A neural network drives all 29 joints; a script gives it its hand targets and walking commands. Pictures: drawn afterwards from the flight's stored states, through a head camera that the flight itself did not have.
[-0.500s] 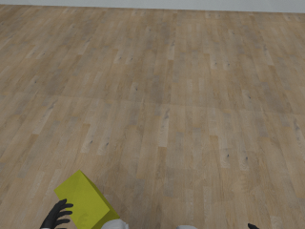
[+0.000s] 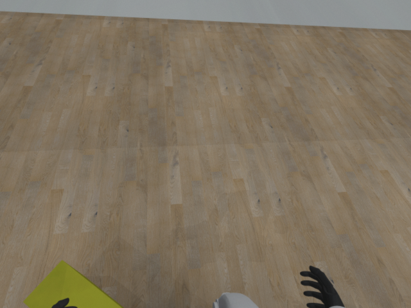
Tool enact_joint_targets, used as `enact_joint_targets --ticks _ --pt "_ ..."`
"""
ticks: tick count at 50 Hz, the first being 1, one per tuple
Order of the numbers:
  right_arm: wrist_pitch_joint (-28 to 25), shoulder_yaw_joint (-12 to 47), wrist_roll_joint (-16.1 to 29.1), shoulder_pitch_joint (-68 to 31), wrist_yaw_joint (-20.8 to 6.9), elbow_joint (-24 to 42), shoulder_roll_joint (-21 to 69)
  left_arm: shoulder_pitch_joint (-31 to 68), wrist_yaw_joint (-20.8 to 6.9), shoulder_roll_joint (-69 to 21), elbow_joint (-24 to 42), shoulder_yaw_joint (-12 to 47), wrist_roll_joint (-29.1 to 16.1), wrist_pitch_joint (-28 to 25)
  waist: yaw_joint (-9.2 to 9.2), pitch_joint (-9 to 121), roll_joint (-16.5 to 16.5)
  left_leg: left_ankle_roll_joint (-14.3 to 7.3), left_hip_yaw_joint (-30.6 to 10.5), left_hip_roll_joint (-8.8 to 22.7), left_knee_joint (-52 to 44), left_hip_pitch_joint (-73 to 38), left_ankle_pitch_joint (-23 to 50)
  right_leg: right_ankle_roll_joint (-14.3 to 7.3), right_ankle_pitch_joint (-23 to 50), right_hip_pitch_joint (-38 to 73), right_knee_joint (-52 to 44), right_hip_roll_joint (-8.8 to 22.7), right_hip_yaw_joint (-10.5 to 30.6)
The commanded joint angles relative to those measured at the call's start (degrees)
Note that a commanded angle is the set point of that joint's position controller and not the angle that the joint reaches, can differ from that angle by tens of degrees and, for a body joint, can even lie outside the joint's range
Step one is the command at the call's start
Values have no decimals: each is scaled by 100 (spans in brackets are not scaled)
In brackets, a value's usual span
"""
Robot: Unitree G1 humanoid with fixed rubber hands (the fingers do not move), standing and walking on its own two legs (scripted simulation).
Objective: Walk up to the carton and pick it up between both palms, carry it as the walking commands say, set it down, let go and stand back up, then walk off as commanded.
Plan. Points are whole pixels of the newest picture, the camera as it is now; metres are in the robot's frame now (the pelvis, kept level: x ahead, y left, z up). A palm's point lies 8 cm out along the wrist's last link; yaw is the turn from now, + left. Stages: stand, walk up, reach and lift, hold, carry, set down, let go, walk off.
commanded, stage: walk off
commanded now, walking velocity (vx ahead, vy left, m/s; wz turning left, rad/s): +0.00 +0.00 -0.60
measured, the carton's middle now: out of the picture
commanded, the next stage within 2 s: none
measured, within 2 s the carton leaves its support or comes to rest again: neither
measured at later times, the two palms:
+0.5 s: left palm (107, 272) +0.18 +0.19 -0.08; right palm out of the picture +0.00 -0.32 -0.12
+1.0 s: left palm (118, 254) +0.23 +0.19 -0.12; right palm out of the picture -0.05 -0.27 -0.08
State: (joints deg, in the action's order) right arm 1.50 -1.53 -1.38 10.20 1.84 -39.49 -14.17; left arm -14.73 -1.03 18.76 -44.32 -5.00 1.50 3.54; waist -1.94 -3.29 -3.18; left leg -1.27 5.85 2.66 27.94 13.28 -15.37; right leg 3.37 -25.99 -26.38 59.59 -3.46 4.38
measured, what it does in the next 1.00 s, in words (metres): steps on the spot, turning right: right foot, then left foot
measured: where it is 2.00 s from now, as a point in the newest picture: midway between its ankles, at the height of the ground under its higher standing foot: outside the picture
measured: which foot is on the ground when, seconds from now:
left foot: down 0.00-0.30, up 0.32-0.74, down 0.76-1.00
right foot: up 0.00-0.28, down 0.30-0.76, up 0.78-1.00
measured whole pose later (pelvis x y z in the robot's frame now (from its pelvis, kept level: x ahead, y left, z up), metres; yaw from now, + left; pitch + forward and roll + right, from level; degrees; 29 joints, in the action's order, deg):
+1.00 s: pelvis +0.00 +0.01 +0.00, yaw -36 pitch +1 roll -2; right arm 0.8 -1.9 -1.7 11.7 1.9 -38.7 -13.7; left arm -14.0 -2.7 18.0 -42.9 -5.1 0.9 4.3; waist -0.1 -3.2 -2.0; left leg -1.0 9.8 5.4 26.8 12.3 -14.9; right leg 6.4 -23.4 -26.6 59.9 0.3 1.0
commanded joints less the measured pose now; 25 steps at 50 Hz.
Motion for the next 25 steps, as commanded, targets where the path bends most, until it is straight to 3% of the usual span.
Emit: enact_joint_targets --ticks 1,4,8,12,13,14,15,16,17,18,19,20,22,25 --pt "-103 -206 -28 -167 45 400 -732 -250 -123 424 232 -125 -34 -1 89 251 1435 -493 -652 1287 -1064 -375 1951 255 266 -415 826 303 -200" --pt "-119 -257 -41 329 55 239 -823 196 -154 245 399 -41 -74 20 352 326 1371 -594 -412 1403 -803 -898 2608 363 227 -544 198 382 -418" --pt "-140 -353 -78 614 -6 108 -1041 615 -194 67 640 58 -83 43 501 439 1543 -649 -99 1592 -468 -916 3189 245 -113 -26 -970 471 -767" --pt "-89 -447 -29 646 -84 33 -1236 616 -216 34 736 81 -106 5 437 567 1686 -533 16 1758 -111 -755 3199 30 45 648 -2026 356 -1099" --pt "-68 -448 14 609 -97 31 -1246 506 -202 27 709 73 -72 -29 312 586 1539 -394 142 1752 130 -593 2990 -64 393 985 -2596 322 -1134" --pt "-49 -433 56 587 -110 41 -1199 258 -156 112 615 34 -2 -87 144 627 1211 -107 318 1724 522 -195 2575 -153 1192 1600 -3396 306 -1052" --pt "-29 -402 82 744 -139 60 -1006 -125 -83 505 518 -73 107 -170 -24 871 387 252 600 1479 1490 738 1541 -268 1790 2683 -3979 860 -242" --pt "3 -240 37 517 -190 536 -453 -293 -30 1379 652 -229 -5 -240 -119 892 -1656 710 760 494 2809 2386 -2266 -1035 4314 3177 -3998 2842 2198" --pt "134 -287 -18 35 -106 543 -745 -839 2 1347 463 -282 -70 -233 -547 1049 -879 690 -185 454 3587 2219 -2414 -1679 5195 2766 -3780 2928 1949" --pt "189 -283 46 8 -110 520 -738 -633 45 1063 425 -182 -70 -225 -333 759 -709 689 -350 471 3864 2284 -2038 -1680 4909 2518 -3753 2623 1550" --pt "169 -267 83 99 -124 420 -712 -154 90 811 480 -94 -62 -194 -99 415 -586 682 -471 532 3692 2240 -1510 -1467 4316 2166 -3877 2181 1157" --pt "143 -295 44 153 -130 375 -772 234 139 703 569 -54 -83 -174 67 308 -668 682 -510 540 3508 2161 -1120 -1276 3969 2019 -3939 1833 930" --pt "147 -338 -30 461 -152 206 -861 419 158 590 630 -3 -92 -178 199 487 -603 728 -401 342 3599 1811 -725 -1229 4351 1845 -3869 1552 695" --pt "179 -286 13 333 -163 252 -693 201 114 712 571 -51 -65 -227 139 573 -459 733 -452 220 3189 1734 -632 -1245 3752 1810 -3898 1472 840"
